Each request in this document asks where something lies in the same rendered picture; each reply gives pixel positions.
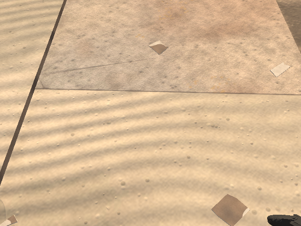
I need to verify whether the robot right hand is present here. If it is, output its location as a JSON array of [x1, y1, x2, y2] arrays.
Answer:
[[267, 214, 301, 226]]

